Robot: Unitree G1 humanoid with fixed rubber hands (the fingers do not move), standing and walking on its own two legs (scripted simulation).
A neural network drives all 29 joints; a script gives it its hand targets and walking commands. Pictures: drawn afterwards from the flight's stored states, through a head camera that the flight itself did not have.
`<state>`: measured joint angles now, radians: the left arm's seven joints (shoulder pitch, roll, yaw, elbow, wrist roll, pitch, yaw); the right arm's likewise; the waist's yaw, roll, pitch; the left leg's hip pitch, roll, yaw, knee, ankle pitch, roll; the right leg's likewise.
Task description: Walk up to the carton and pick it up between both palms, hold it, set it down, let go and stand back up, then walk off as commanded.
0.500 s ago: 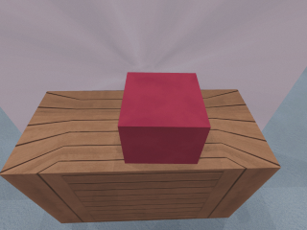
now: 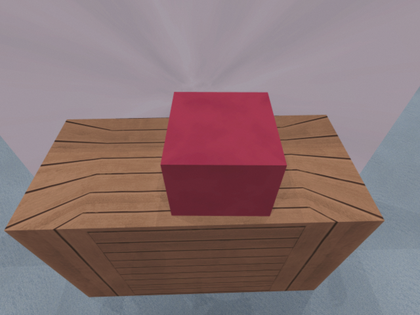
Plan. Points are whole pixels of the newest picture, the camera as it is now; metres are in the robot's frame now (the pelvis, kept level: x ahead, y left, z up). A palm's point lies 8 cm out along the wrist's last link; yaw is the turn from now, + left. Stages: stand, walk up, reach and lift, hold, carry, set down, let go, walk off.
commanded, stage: walk off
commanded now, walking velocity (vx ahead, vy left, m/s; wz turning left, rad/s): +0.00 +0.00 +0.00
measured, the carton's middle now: (220, 152) +0.53 +0.00 -0.04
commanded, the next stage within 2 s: none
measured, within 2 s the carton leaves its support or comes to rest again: neither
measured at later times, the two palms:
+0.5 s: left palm out of the picture +0.02 +0.27 -0.08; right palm out of the picture +0.04 -0.35 -0.13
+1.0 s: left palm out of the picture -0.08 +0.33 -0.12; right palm out of the picture -0.09 -0.31 -0.08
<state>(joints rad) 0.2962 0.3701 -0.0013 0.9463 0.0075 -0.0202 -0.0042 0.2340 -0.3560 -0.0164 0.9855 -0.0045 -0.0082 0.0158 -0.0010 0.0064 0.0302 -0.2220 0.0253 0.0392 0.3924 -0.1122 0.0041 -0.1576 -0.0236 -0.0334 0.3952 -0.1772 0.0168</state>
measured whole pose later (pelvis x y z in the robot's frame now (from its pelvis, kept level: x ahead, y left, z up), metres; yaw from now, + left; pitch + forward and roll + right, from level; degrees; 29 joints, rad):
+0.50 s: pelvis -0.07 -0.04 -0.01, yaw -3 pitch -2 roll +3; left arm 0.24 0.33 0.05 0.73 0.04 0.06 0.02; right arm 0.16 -0.42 -0.06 0.79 -0.01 0.08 -0.03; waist 0.05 0.07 0.13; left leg -0.51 -0.14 -0.13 1.24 -0.50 -0.02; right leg -0.28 0.02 0.04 0.59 -0.26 -0.06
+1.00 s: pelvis -0.18 +0.00 -0.01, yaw -1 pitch -5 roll +0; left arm 0.24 0.45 0.09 0.73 0.00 0.10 0.01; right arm 0.25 -0.38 -0.03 0.68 -0.03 0.05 -0.03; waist -0.01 -0.07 0.13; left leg -0.24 0.00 -0.05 0.60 -0.28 0.01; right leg -0.47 0.13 0.16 1.25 -0.50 0.03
